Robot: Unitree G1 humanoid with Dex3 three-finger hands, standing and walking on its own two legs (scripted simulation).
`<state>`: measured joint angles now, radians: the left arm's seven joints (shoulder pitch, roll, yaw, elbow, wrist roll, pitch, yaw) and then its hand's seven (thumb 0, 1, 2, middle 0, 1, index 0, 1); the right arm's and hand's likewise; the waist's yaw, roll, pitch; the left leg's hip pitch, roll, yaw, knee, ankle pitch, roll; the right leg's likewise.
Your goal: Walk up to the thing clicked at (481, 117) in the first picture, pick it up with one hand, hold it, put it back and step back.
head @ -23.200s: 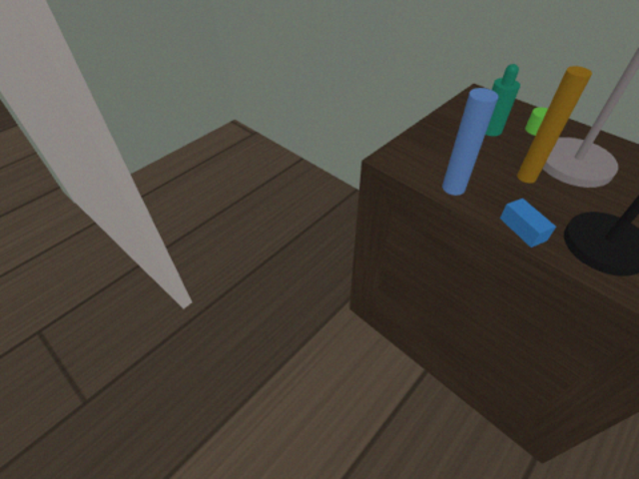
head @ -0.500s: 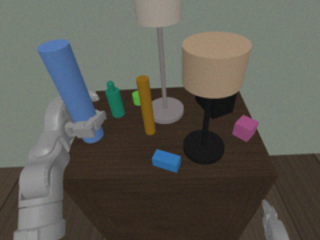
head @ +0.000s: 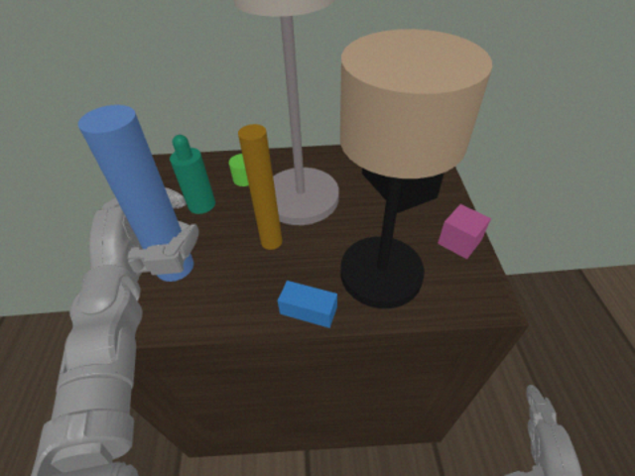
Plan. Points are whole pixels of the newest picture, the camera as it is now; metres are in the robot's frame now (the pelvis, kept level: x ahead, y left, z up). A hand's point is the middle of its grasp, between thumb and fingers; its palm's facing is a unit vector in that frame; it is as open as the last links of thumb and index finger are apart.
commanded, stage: crouch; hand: left
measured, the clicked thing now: (147, 206) +0.39 +0.19 +0.18
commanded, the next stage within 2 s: lower in 0.34 s
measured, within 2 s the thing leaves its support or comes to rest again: rests again in 1.82 s
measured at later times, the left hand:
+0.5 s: hand (179, 239) +0.41 +0.18 +0.10, palm faces +0.08 -1.00 +0.00, open 6.9 cm
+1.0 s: hand (195, 262) +0.41 +0.17 +0.04, palm faces +0.07 -1.00 +0.01, open 6.9 cm
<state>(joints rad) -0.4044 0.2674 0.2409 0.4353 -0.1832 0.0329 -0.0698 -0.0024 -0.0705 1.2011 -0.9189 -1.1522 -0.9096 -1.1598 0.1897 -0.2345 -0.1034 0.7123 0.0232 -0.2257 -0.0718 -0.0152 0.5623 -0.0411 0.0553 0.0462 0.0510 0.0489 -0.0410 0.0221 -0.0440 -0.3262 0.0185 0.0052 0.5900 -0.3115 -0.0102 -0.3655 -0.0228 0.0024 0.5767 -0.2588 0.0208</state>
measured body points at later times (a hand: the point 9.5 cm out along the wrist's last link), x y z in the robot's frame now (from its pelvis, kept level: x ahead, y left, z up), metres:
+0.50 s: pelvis +0.00 +0.00 -0.01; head +0.02 +0.01 +0.44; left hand +0.40 +0.23 +0.10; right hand +0.15 -0.26 -0.08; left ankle +0.00 +0.13 -0.73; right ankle +0.02 -0.13 -0.73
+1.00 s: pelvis -0.02 +0.01 -0.03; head +0.04 +0.02 +0.41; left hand +0.40 +0.23 +0.04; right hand +0.13 -0.26 -0.08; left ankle +0.00 +0.13 -0.73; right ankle +0.02 -0.13 -0.73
